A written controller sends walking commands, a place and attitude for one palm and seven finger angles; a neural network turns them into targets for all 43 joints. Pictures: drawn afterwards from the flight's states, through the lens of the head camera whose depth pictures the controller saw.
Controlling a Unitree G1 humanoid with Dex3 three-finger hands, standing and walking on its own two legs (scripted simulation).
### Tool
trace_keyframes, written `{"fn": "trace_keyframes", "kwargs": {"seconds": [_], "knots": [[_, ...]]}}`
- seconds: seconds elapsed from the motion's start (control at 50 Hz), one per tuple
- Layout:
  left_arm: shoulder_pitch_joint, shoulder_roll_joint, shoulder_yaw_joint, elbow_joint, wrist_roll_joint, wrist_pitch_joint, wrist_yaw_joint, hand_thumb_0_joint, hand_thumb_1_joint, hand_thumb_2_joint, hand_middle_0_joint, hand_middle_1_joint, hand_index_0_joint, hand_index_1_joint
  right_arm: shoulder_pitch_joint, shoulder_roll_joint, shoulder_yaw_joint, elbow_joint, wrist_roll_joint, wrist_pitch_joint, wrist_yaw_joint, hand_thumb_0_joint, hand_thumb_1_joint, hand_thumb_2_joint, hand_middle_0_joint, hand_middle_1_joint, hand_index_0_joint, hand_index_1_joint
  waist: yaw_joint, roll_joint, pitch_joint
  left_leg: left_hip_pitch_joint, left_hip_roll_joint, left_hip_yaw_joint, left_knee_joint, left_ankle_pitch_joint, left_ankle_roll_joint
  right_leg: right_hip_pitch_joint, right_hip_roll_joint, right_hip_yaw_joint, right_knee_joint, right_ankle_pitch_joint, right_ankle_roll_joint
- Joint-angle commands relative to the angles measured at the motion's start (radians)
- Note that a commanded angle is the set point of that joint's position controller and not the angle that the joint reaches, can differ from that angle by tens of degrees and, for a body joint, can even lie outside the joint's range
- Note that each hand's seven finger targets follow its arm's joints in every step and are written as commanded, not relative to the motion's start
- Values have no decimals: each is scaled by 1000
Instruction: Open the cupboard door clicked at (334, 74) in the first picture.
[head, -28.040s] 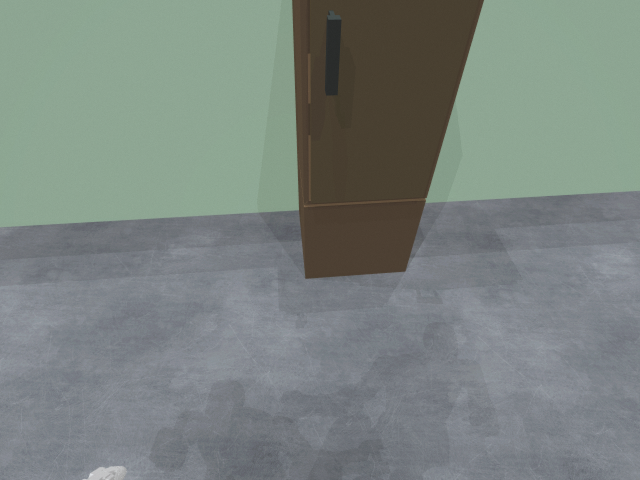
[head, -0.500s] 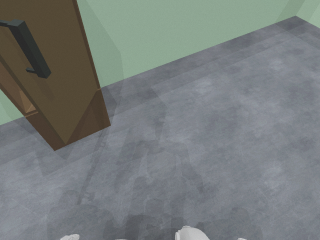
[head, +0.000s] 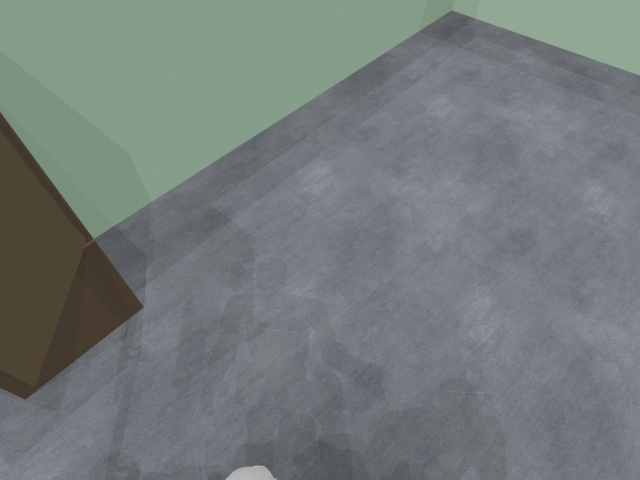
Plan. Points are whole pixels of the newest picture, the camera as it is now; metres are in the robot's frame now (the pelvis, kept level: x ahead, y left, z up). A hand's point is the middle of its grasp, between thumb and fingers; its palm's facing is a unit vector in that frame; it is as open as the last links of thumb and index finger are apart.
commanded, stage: walk to a spot facing it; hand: left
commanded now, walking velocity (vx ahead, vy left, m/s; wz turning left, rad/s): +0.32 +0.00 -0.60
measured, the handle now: out of the picture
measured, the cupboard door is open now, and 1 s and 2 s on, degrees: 45 45 45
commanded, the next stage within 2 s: turn to face it in 1.34 s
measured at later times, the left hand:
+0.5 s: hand (303, 310) +0.41 +0.07 -0.17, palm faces -0.35 -0.91 -0.20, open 7.4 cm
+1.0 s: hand (312, 281) +0.48 +0.06 -0.19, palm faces -0.33 -0.93 -0.17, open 7.3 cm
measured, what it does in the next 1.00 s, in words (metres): walks ahead, turning right: left foot, then right foot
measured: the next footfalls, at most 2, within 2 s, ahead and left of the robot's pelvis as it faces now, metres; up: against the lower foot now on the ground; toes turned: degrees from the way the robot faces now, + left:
left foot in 0.06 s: +0.08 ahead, +0.13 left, +0.00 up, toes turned +0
right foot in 0.48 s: +0.27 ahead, -0.18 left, +0.00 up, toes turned -23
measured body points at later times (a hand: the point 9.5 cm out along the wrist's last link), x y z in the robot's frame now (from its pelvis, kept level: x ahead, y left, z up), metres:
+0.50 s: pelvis +0.18 -0.06 -0.03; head +0.24 -0.08 +0.42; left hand +0.43 +0.12 -0.15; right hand -0.02 -0.22 -0.16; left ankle +0.06 +0.13 -0.71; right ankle +0.23 -0.16 -0.75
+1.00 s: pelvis +0.41 -0.12 -0.01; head +0.44 -0.12 +0.44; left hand +0.50 +0.10 -0.17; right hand +0.41 -0.37 -0.15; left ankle +0.47 -0.03 -0.74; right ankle +0.29 -0.19 -0.65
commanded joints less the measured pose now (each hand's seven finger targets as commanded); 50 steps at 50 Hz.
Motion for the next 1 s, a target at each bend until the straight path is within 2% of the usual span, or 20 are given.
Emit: {"fn": "trace_keyframes", "kwargs": {"seconds": [0.0,0.04,0.06,0.08,0.12,0.18,0.32,0.4,0.42,0.44,0.46,0.5,0.58,0.76,0.82,0.84,0.86,0.88,0.92,0.98], "knots": [[-62,168,57,-80,-7,-24,9,0,900,900,-200,-300,-200,-300,106,-98,-15,-49,6,-70,-21,0,-900,-900,200,300,200,300,-78,-25,-45,353,8,-7,-351,83,25,-217,-163,238,-42,-233,-82],[-117,71,29,-138,-12,-34,-12,0,900,900,-200,-300,-200,-300,331,-257,-47,-7,-16,-78,-44,0,-900,-900,200,300,200,300,-170,375,-109,607,460,-533,-566,-230,188,-557,12,-84,499,-353,31],[-179,103,40,-155,0,-41,-21,0,900,900,-200,-300,-200,-300,323,-247,-37,-11,-21,-80,-43,0,-900,-900,200,300,200,300,-171,224,-37,511,515,-575,-596,-209,253,-607,-77,-50,648,-302,31],[-198,102,45,-137,11,-41,-27,0,900,900,-200,-300,-200,-300,282,-195,-23,-17,-23,-82,-35,0,-900,-900,200,300,200,300,-136,122,11,398,451,-477,-593,-168,225,-584,-110,-52,734,-210,35],[-168,66,38,-110,13,-29,-43,0,900,900,-200,-300,-200,-300,198,-120,5,-22,-16,-94,-37,0,-900,-900,200,300,200,300,-72,151,63,330,346,-251,-586,71,159,-570,-157,-78,785,-57,55],[-173,24,16,-101,7,-17,-49,0,900,900,-200,-300,-200,-300,267,-88,19,22,-10,-110,-43,0,-900,-900,200,300,200,300,-72,177,-3,436,279,-9,-498,536,125,-563,-155,-134,713,1,66],[-326,9,-3,-124,1,-9,-47,0,900,900,-200,-300,-200,-300,339,-91,23,85,-21,-99,-37,0,-900,-900,200,300,200,300,-96,178,57,386,288,137,-509,602,134,-387,-129,-230,331,62,31],[-123,67,13,-58,0,-26,-32,0,900,900,-200,-300,-200,-300,300,-141,18,105,-12,-86,-34,0,-900,-900,200,300,200,300,22,166,-62,359,286,191,-213,1003,105,8,-30,-293,195,-1,-36],[66,121,33,0,3,-40,-23,0,900,900,-200,-300,-200,-300,247,-143,20,93,1,-87,-26,0,-900,-900,200,300,200,300,119,121,-154,202,249,218,11,924,67,313,-56,-245,133,47,-65],[223,253,68,35,8,-49,-2,0,900,900,-200,-300,-200,-300,258,-66,30,61,24,-90,-16,0,-900,-900,200,300,200,300,171,-138,-292,-118,105,240,382,262,23,605,-355,173,36,11,-168],[227,316,73,52,-23,-42,9,0,900,900,-200,-300,-200,-300,190,-40,24,25,29,-87,-22,0,-900,-900,200,300,200,300,145,-210,-263,-298,37,96,653,-224,17,567,-539,469,-124,120,-236],[56,210,43,11,-23,-41,25,0,900,900,-200,-300,-200,-300,123,-45,10,36,11,-78,-20,0,-900,-900,200,300,200,300,53,-105,-78,-308,143,-33,636,-14,26,244,-449,279,-157,75,-183],[-115,111,14,-25,-4,-55,27,0,900,900,-200,-300,-200,-300,259,16,16,112,-9,-31,-6,0,-900,-900,200,300,200,300,-85,-74,-30,-55,146,24,320,78,8,-91,-307,11,-258,-69,-121],[26,120,22,69,-10,-82,18,0,900,900,-200,-300,-200,-300,2,7,7,23,-4,-71,17,0,-900,-900,200,300,200,300,-20,-53,10,-64,67,70,-135,175,22,135,-299,20,-193,173,-120],[16,108,18,72,-17,-81,21,0,900,900,-200,-300,-200,-300,128,-52,-2,73,-9,-91,4,0,-900,-900,200,300,200,300,-100,-5,-61,254,40,80,-299,233,61,56,-231,-62,55,400,-60],[22,76,14,54,-17,-81,16,0,900,900,-200,-300,-200,-300,259,-127,-23,110,-19,-98,-5,0,-900,-900,200,300,200,300,-147,143,-147,496,189,-122,-337,248,134,-135,-144,-112,301,291,-13],[28,37,2,24,-23,-86,7,0,900,900,-200,-300,-200,-300,383,-223,-43,133,-32,-94,-14,0,-900,-900,200,300,200,300,-175,332,-219,676,439,-416,-418,299,264,-369,-35,-205,639,-216,22],[-54,67,6,7,-8,-86,12,0,900,900,-200,-300,-200,-300,391,-195,-34,146,-27,-84,-19,0,-900,-900,200,300,200,300,-191,271,-184,603,463,-464,-474,246,278,-442,-70,-110,814,-285,12],[-121,55,13,5,-5,-80,1,0,900,900,-200,-300,-200,-300,271,-111,-12,111,-22,-95,-22,0,-900,-900,200,300,200,300,-132,143,-27,384,418,-347,-534,196,237,-502,-160,-63,899,-123,25],[-74,10,3,20,2,-47,-16,0,900,900,-200,-300,-200,-300,196,-77,2,111,-14,-115,-26,0,-900,-900,200,300,200,300,-60,121,-14,326,328,-82,-568,324,180,-438,-195,-90,702,-44,54]]}}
